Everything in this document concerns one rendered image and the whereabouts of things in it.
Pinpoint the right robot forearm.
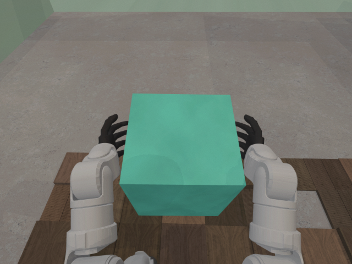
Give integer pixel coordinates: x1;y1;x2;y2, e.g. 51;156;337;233
244;144;304;264

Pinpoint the robot right hand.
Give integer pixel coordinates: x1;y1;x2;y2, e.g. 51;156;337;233
235;114;264;160

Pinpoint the left robot forearm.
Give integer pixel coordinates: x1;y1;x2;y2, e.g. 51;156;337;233
64;143;121;264

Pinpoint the carton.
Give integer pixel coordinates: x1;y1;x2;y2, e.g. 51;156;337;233
119;93;246;216

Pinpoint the robot left hand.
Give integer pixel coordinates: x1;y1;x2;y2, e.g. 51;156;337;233
98;114;128;157

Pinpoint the left robot shin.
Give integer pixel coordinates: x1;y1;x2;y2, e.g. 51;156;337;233
135;251;149;257

